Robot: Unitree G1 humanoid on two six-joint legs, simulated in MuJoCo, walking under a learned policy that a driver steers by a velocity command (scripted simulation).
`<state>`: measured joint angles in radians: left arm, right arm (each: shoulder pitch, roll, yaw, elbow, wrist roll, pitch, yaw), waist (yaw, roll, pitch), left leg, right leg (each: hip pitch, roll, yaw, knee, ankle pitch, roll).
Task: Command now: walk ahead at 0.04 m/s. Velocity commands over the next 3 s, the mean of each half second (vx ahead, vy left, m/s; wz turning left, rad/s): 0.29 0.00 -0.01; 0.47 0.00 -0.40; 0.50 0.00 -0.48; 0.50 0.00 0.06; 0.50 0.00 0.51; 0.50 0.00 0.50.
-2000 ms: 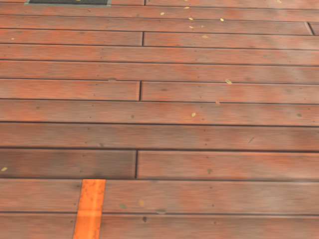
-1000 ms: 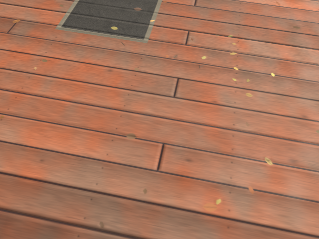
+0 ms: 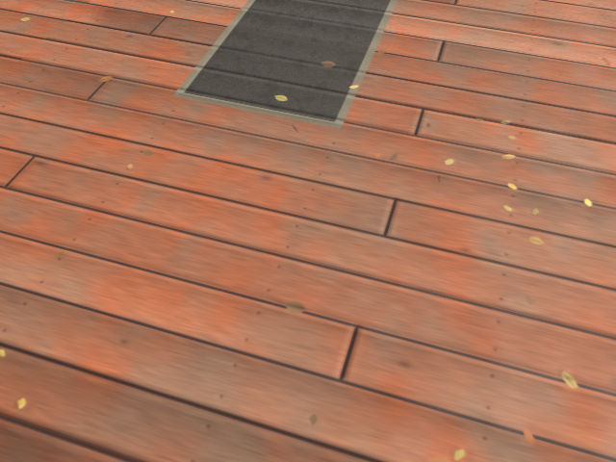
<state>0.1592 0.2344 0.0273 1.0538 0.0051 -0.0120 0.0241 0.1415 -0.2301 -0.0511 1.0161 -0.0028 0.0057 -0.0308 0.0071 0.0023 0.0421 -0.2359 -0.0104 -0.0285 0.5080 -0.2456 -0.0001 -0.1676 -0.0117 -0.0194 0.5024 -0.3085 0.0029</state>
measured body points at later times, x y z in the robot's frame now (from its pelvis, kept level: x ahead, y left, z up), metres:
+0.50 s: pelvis +0.13 +0.03 +0.01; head +0.14 +0.04 +0.46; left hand +0.28 +0.29 -0.12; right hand +0.06 -0.21 -0.13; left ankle +0.03 +0.12 -0.74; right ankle +0.22 -0.13 -0.67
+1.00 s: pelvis +0.41 -0.05 +0.01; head +0.43 -0.06 +0.46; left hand +0.52 +0.21 -0.12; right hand +0.52 -0.35 -0.09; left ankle +0.60 +0.12 -0.67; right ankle +0.40 -0.11 -0.74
